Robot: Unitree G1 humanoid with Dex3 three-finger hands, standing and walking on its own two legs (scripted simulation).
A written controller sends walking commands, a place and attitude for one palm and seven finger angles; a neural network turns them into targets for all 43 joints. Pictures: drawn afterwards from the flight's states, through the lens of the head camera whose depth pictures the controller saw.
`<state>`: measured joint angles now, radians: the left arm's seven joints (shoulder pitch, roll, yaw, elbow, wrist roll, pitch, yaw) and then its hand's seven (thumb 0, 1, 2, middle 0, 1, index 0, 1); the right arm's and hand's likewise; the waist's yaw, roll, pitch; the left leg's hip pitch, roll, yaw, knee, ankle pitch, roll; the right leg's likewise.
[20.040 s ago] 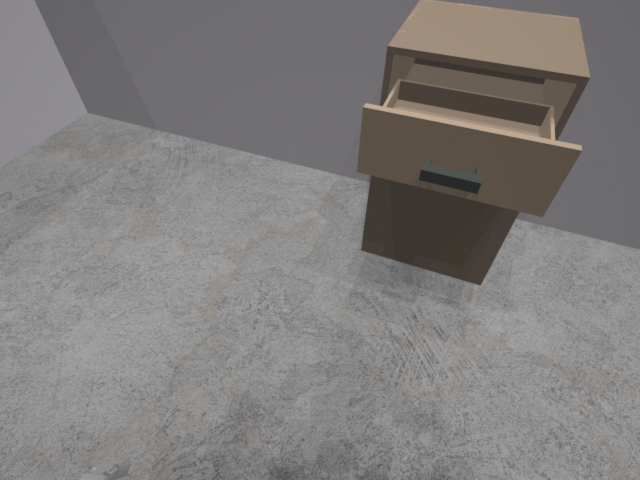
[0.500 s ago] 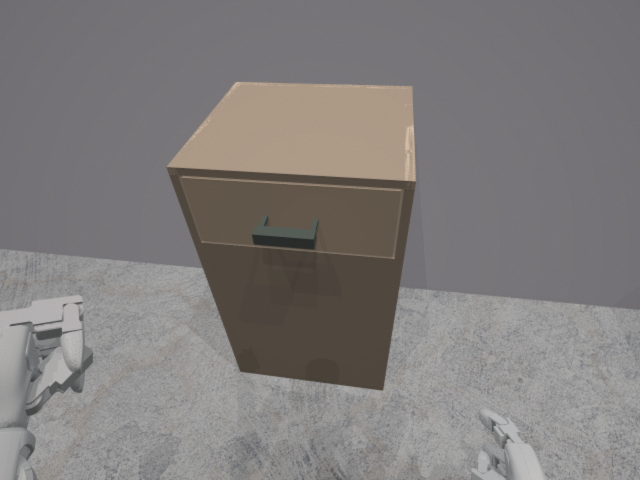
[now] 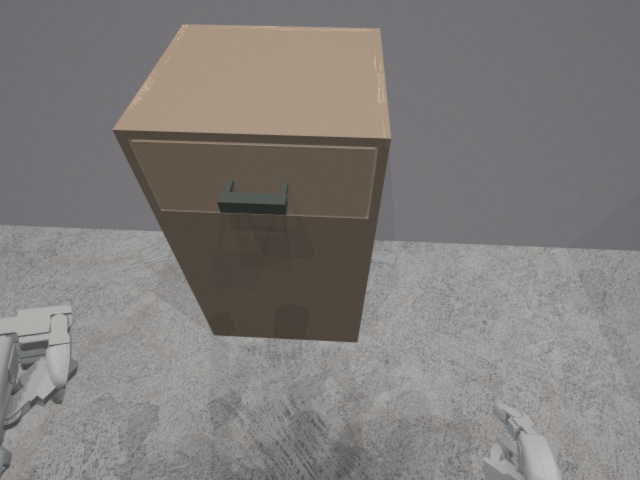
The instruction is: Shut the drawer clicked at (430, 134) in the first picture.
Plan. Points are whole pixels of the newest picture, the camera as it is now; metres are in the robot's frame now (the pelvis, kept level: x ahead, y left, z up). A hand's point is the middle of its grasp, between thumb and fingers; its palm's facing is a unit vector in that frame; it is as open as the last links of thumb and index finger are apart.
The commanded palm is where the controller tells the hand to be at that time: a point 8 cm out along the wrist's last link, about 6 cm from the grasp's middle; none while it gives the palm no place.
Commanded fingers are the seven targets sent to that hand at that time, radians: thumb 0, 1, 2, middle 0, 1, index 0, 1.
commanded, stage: step back with the hand held close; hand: left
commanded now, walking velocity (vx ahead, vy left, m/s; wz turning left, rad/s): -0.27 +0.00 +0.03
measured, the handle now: (255, 194) +0.61 +0.16 -0.05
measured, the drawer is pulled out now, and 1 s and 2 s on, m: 0.00 0.00 0.00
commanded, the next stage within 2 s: stop stepping back and stand still in 1.26 s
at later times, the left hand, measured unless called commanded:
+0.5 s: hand (13, 443) +0.13 +0.24 +0.15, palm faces +0.35 -0.81 -0.46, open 3.3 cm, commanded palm +0.07 +0.29 +0.17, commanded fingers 0.00 0.90 0.90 -1.40 -1.60 -1.40 -1.60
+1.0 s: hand out of the picture +0.06 +0.23 +0.17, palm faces +0.37 -0.80 -0.48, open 3.3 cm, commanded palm -0.01 +0.28 +0.17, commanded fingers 0.00 0.90 0.90 -1.40 -1.60 -1.40 -1.60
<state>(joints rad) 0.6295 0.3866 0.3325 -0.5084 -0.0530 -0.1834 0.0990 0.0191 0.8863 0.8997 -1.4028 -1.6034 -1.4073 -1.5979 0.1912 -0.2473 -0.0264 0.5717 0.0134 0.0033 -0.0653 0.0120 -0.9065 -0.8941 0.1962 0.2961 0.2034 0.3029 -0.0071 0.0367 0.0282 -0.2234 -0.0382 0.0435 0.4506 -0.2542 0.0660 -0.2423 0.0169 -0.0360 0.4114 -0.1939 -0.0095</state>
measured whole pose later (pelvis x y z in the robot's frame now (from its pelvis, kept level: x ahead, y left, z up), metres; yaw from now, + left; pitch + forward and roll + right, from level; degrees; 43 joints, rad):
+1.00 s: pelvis -0.12 -0.01 -0.02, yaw +4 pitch +1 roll -2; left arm 0.62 0.44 0.41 -0.64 -0.03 -0.32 0.13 0.02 0.88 0.90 -1.41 -1.60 -1.41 -1.60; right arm 0.19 -0.22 -0.05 0.57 0.00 -0.04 -0.06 0.01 -0.91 -0.89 0.20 0.30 0.21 0.30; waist -0.04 -0.01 0.01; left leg -0.51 -0.04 -0.01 0.65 -0.31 0.04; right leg -0.40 0.06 0.03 0.52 -0.14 0.00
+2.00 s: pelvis -0.32 +0.02 -0.01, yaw -4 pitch -2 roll -2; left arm 0.60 0.42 0.39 -0.65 -0.02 -0.22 0.14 0.02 0.89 0.90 -1.41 -1.60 -1.41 -1.60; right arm 0.26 -0.10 0.04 0.62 -0.01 -0.18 -0.03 0.01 -0.90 -0.89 0.20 0.30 0.21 0.30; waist -0.05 -0.06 0.02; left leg -0.31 0.05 0.04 0.52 -0.17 0.02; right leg -0.41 0.01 -0.08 0.85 -0.41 -0.01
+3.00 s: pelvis -0.32 +0.01 +0.00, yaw +2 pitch -1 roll +0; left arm 0.28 0.15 0.01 1.08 0.01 0.01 0.02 0.01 0.90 0.90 -0.33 -0.46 -0.33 -0.45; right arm 0.29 -0.14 0.00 1.08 -0.01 0.01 -0.04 0.01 -0.92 -0.89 0.20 0.30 0.20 0.30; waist 0.01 0.02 0.03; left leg -0.14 -0.03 0.04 0.42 -0.25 0.05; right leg -0.22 0.03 -0.02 0.40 -0.16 -0.03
